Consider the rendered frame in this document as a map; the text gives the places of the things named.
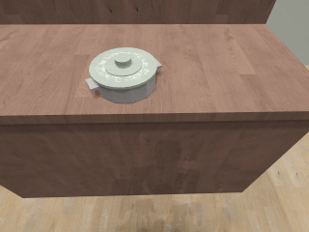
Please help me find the pot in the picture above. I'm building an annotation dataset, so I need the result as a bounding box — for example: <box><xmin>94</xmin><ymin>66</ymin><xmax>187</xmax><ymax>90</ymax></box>
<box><xmin>85</xmin><ymin>59</ymin><xmax>162</xmax><ymax>104</ymax></box>

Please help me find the knob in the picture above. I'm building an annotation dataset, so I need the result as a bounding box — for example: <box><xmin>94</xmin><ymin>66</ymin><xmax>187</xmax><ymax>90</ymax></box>
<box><xmin>114</xmin><ymin>52</ymin><xmax>131</xmax><ymax>67</ymax></box>

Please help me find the table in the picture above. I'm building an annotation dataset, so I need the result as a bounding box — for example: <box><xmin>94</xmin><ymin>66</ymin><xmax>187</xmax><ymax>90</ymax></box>
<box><xmin>0</xmin><ymin>0</ymin><xmax>309</xmax><ymax>198</ymax></box>

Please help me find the lid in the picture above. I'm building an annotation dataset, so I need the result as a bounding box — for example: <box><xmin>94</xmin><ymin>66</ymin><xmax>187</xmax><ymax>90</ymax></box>
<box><xmin>89</xmin><ymin>47</ymin><xmax>157</xmax><ymax>90</ymax></box>

